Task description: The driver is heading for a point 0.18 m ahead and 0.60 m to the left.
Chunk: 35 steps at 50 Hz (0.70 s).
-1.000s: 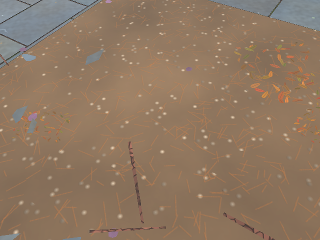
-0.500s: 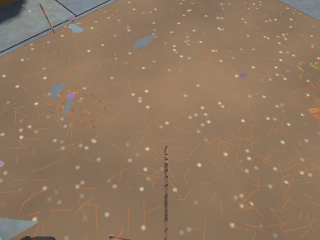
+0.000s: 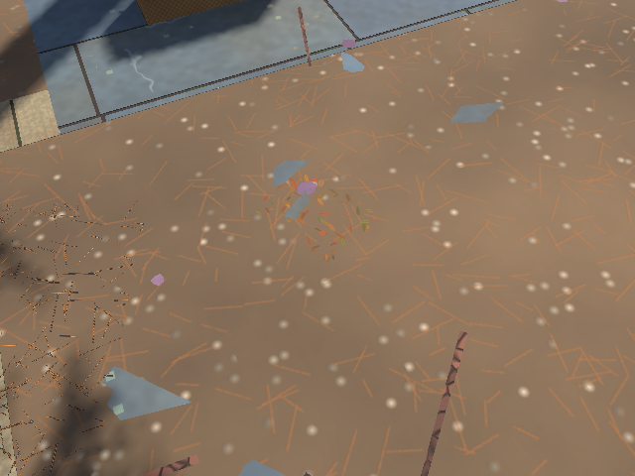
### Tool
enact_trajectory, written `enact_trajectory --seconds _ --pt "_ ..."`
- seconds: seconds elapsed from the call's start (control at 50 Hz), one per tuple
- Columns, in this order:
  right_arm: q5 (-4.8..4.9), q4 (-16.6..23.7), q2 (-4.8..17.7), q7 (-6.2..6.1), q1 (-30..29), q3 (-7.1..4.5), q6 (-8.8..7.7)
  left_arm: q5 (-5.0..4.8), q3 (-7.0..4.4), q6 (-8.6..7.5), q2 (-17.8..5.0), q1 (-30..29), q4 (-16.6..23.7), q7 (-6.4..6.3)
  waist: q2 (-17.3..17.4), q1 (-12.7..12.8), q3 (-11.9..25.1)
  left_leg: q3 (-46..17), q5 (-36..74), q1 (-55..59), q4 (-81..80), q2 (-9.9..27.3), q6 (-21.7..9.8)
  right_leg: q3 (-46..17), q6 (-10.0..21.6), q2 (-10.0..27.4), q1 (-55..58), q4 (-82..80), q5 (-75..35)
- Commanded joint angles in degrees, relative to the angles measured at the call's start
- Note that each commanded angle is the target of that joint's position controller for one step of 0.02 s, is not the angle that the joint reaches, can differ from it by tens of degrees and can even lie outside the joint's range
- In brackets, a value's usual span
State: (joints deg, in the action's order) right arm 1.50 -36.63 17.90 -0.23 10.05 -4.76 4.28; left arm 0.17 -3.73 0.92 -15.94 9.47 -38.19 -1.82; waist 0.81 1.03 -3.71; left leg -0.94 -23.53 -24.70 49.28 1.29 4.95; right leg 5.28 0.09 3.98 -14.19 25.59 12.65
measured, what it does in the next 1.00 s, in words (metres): walks ahead, turning left: left foot, then right foot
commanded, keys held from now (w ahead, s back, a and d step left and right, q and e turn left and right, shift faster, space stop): w+q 1.00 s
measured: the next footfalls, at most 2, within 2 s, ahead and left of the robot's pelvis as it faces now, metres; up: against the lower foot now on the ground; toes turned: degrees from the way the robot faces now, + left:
left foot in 0.10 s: +0.02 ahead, +0.13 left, +0.00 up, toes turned +6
right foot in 0.56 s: +0.40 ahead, -0.02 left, +0.00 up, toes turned +22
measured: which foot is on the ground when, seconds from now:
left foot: up 0.00-0.08, down 0.10-0.56, up 0.58-1.00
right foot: down 0.00-0.10, up 0.12-0.54, down 0.56-1.00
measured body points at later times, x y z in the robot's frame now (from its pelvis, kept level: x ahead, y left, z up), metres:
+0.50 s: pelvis +0.16 +0.05 -0.01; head +0.19 +0.08 +0.44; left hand +0.34 +0.34 -0.08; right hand +0.23 -0.24 -0.11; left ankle -0.02 +0.13 -0.74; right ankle +0.36 -0.04 -0.72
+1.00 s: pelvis +0.41 +0.14 -0.01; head +0.43 +0.18 +0.44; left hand +0.26 +0.40 -0.14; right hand +0.73 +0.07 -0.08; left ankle +0.47 +0.34 -0.71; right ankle +0.36 -0.03 -0.74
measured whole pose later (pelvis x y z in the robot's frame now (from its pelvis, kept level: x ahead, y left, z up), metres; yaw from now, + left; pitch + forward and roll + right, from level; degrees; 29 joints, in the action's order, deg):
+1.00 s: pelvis +0.41 +0.14 -0.01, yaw +35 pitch +1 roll -3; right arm 1.3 -35.2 16.2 2.4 5.6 -3.0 -1.0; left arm -1.2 -4.9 -4.2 -18.0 18.1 -47.0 0.4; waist 1.6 5.2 -3.5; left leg 0.1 -3.3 -35.6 38.3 5.3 -2.1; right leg 13.8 -1.7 0.2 5.5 13.6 19.2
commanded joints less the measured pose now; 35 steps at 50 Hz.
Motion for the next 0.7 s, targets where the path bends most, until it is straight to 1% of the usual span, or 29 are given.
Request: enact_trajectory --seconds 0.02,0.04,0.06,0.08,0.1,0.12,0.14,0.16,0.18,0.2,0.22,0.24,0.26,0.28,0.32,0.36,0.42,0.46,0.5,0.52,0.54,0.56,0.58,0.6,0.62,0.64,0.66,0.68,0.7 --pt "0.01 5.66 4.71 1.1 -2.34 -1.02 -1.2 -1.17 -3.75 -1.09 -12.34 -0.11 2.84 0.42 -12.24 1.41 6.68 4.01 0.51 3.28 -8.34 -0.22 -3.05 -10.4 11.4 13.46 4.48 -11.2 7.25" --pt "0.04 5.1 4.82 1.46 -0.91 -1.19 -1.46 -1.64 -3.77 -1.35 -12.45 -0.52 2.61 0.67 -11.5 0.31 6.08 4.81 2.37 6.24 -12.62 -0.38 -4.57 -9.79 10.6 13.59 2.91 -10.79 10.08" --pt "0.06 3.67 4.47 1.75 2.02 -1.31 -1.78 -2.15 -3.65 -1.49 -12.1 -1.34 2.35 0.85 -10.34 -1.55 5.88 6.24 5.84 11.25 -18.36 -1.15 -6.12 -8.15 9.39 13.01 0.39 -9.0 12.49" --pt "0.22 1.35 4.66 1.71 6.49 -1.69 -2.09 -2.14 -3.18 -1.67 -10.35 -0.91 1.84 0.99 -8.43 -3.23 6.39 7.16 6.23 18.52 -21.61 -2.82 -7.47 -5.53 7.74 11.37 -3.83 -4.8 14.4" --pt "0.67 -1.19 6.23 1.34 13.05 -2.6 -2.43 -1.47 -2.17 -1.89 -6.97 -0.61 1.67 1.35 -2.68 -5.41 7.58 2.63 3.78 28.03 -24.48 -1.48 -9.67 -0.81 4.6 8.35 -10.98 5.89 16.48" --pt "0.53 -1.55 11.82 0.48 18.61 -3.69 -3.14 0.93 -0.47 -2.25 -2.0 -3.1 4.05 2.1 13.82 -6.42 7.31 -20.87 3.28 35.51 -29.04 13.42 -15.28 4.21 -0.78 1.62 -26.79 31.45 25.21" --pt "-1.06 0.9 15.32 1.26 15.97 -3.83 -5.19 -0.61 -1.17 -3.64 -4.53 -7.3 7.9 1.87 14.63 -6.67 4.96 -42.06 -11.11 30.06 -37.27 20.57 -25.79 -5.52 -1.15 -4.04 -38.93 38.71 24.99" --pt "-1.29 1.0 11.08 1.48 13.49 -2.73 -6.55 -2.42 -2.2 -4.77 -8.77 -9.63 8.08 2.11 9.97 -6.59 0.59 -38.85 -15.21 28.38 -40.21 19.59 -25.21 -8.95 0.04 -0.84 -40.71 40.43 19.17" --pt "-0.89 0.77 8.06 1.24 11.24 -1.5 -7.32 -2.46 -2.73 -5.56 -10.23 -8.2 7.23 2.48 9.27 -4.69 -1.96 -33.45 -12.19 27.35 -40.12 17.23 -22.93 -9.02 0.74 0.4 -40.73 38.57 11.93" --pt "-0.59 1.08 6.78 0.9 9.69 -0.92 -7.49 -1.02 -2.81 -6.07 -9.86 -6.79 5.52 2.46 7.19 -3.7 -1.84 -28.54 -6.08 26.44 -39.36 14.65 -20.87 -8.82 0.39 1.39 -38.39 36.59 7.21" --pt "-0.62 1.08 6.7 0.45 8.56 -0.71 -7.31 0.1 -2.91 -6.55 -9.71 -6.22 5.21 2.53 6.87 -2.93 -1.59 -24.9 0.23 25.6 -39.43 12.56 -19.63 -8.61 -0.41 1.34 -36.08 33.46 3.14" --pt "-1.03 1.08 6.32 -0.02 8.92 -0.44 -7.31 0.35 -2.8 -6.81 -8.94 -6.36 4.76 2.79 6.75 -2.77 -0.79 -22.26 5.75 24.97 -39.59 10.99 -18.83 -7.97 -1.1 0.64 -33.78 31.9 -0.57" --pt "-1.24 0.73 6.46 -0.41 9.6 -0.44 -7.37 0.27 -2.52 -6.92 -7.9 -6.62 4.52 2.97 6.1 -2.77 -0.09 -20.16 10.47 24.8 -39.57 10.14 -18.53 -7.27 -1.8 -0.21 -32.57 29.68 -3.68" --pt "-1.19 0.31 6.69 -0.78 10.31 -0.51 -7.4 0.18 -2.2 -6.9 -6.97 -7.31 4.42 3.04 5.45 -2.95 0.26 -18.33 13.76 24.45 -39.38 9.39 -18.19 -6.91 -2.45 -0.84 -31.5 26.56 -6.17" --pt "-0.94 -0.59 7.1 -1.3 11.47 -0.65 -7.32 -0.09 -1.49 -6.83 -5.29 -9.79 4.68 3.2 5.26 -3.74 -0.12 -15.44 16.25 21.97 -38.9 7.67 -17.09 -6.53 -3.32 -2.32 -27.93 18.68 -10.84" --pt "-0.63 -1.7 7.74 -1.56 13.13 -0.92 -7.22 -0.52 -1.0 -6.95 -4.37 -13.27 5.54 3.69 6.05 -5.04 -0.89 -14.58 16.93 19.41 -38.44 6.96 -16.46 -6.34 -3.81 -3.69 -24.2 12.3 -14.05" --pt "0.16 -3.41 8.16 -1.69 15.66 -1.18 -7.03 -1.07 -0.77 -7.34 -4.42 -17.25 6.98 4.53 5.93 -6.29 -2.03 -16.71 16.89 18.68 -37.0 8.07 -16.3 -6.92 -3.27 -4.54 -20.96 6.83 -14.55" --pt "0.46 -3.91 8.62 -1.86 15.25 -1.44 -6.85 -1.24 -1.15 -7.67 -5.57 -16.39 7.06 4.77 6.42 -5.19 -1.8 -18.92 18.38 19.75 -35.24 9.35 -15.36 -8.25 -2.21 -4.33 -17.88 4.26 -14.11" --pt "0.28 -4.07 9.08 -1.93 14.31 -1.87 -6.49 -1.3 -1.77 -7.95 -7.06 -13.47 6.55 4.57 7.75 -3.53 -0.82 -20.44 24.06 21.27 -32.58 10.29 -14.39 -8.13 -0.82 -4.47 -13.68 3.65 -10.31" --pt "0.06 -3.83 8.95 -1.82 13.53 -1.92 -6.31 -1.23 -2.4 -8.07 -8.24 -10.0 5.9 4.17 8.56 -1.68 1.14 -20.37 31.38 21.39 -28.97 9.53 -13.67 -7.02 0.31 -5.32 -8.59 3.06 -8.0" --pt "-0.26 -3.39 7.76 -1.57 12.58 -1.52 -6.2 -1.06 -3.39 -8.12 -9.9 -3.36 4.39 3.51 7.91 1.9 5.81 -18.29 38.23 20.06 -20.77 6.3 -12.0 -5.98 2.1 -5.39 1.25 1.0 -8.98" --pt "-1.08 -1.86 5.37 -1.27 11.75 -0.58 -6.11 -0.18 -4.0 -8.07 -12.15 6.05 3.41 2.98 5.34 6.15 15.28 -16.73 32.42 12.46 -6.49 2.84 -10.07 -11.78 5.5 1.08 18.52 3.45 -6.72" --pt "-0.2 -0.56 -1.18 -1.29 19.63 1.2 -6.55 1.06 -4.94 -7.59 -16.88 12.82 1.7 2.94 -13.6 3.59 27.08 -11.2 1.96 -7.78 15.87 -6.19 -5.76 -38.03 14.19 16.54 40.92 -0.2 6.89" --pt "1.29 -1.19 3.19 -1.26 20.61 0.74 -6.99 0.55 -3.59 -7.5 -11.91 11.76 1.97 3.46 -18.66 2.86 26.58 -12.25 -9.49 -15.02 25.43 -4.38 -5.12 -51.95 15.12 20.33 38.69 -9.0 17.69" --pt "1.87 -1.19 7.73 -1.11 15.03 -0.63 -6.91 -0.07 -2.51 -7.11 -8.2 7.82 2.28 3.04 -12.31 3.33 15.79 -10.68 -4.98 -18.53 28.03 -1.07 -5.03 -42.95 12.87 18.27 29.95 -10.36 20.27" --pt "1.19 -0.49 8.23 -1.18 10.76 -0.65 -6.76 -0.12 -2.09 -6.58 -6.95 5.11 2.14 2.65 -6.84 2.72 9.82 -7.76 -0.76 -17.41 26.8 1.56 -5.12 -34.02 11.45 16.16 21.67 -10.41 13.92" --pt "0.24 0.13 7.24 -1.03 8.13 -0.65 -6.75 0.12 -1.75 -6.34 -5.86 3.38 1.28 2.52 -4.84 1.62 5.54 -7.0 1.83 -15.54 23.89 3.33 -5.25 -27.65 10.9 13.63 14.25 -11.74 6.92" --pt "0.11 0.18 6.2 -0.8 8.19 -0.78 -6.42 0.7 -1.45 -6.62 -5.1 2.28 0.84 2.33 -6.32 0.13 4.25 -7.06 3.72 -12.55 21.73 4.98 -5.53 -22.85 10.24 11.83 9.77 -13.3 2.94" --pt "0.38 -0.03 4.92 -0.59 8.86 -0.61 -5.96 0.68 -1.52 -6.95 -5.03 1.53 0.44 2.23 -7.38 -0.58 3.55 -6.44 4.57 -10.5 20.49 5.55 -5.58 -19.6 10.24 10.92 7.15 -14.93 0.97"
